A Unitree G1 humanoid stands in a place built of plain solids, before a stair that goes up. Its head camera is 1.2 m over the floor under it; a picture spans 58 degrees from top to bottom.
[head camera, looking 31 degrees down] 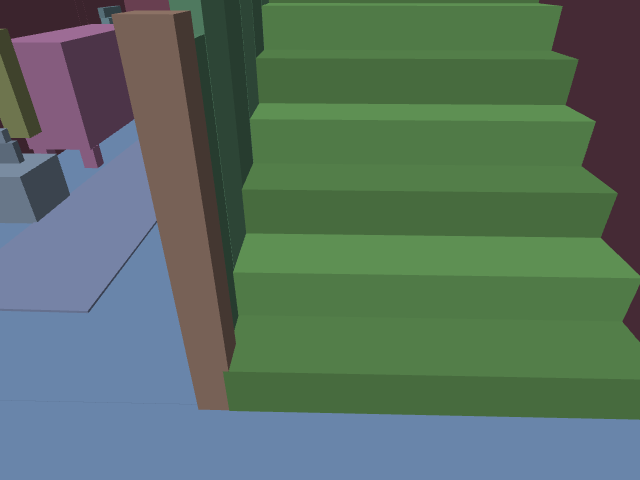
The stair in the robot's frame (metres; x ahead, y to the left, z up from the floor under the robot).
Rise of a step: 0.18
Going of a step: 0.26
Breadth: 1.34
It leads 1 degrees to the right of straight ahead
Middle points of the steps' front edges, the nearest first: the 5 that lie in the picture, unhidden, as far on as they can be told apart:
0.90 -0.37 0.18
1.16 -0.38 0.37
1.42 -0.39 0.55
1.68 -0.39 0.73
1.93 -0.40 0.92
